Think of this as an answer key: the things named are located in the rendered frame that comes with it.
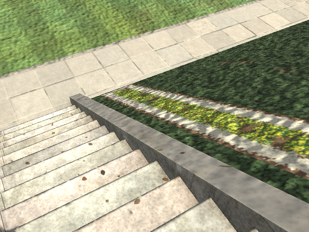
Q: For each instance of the stairs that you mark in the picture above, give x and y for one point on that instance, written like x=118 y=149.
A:
x=64 y=172

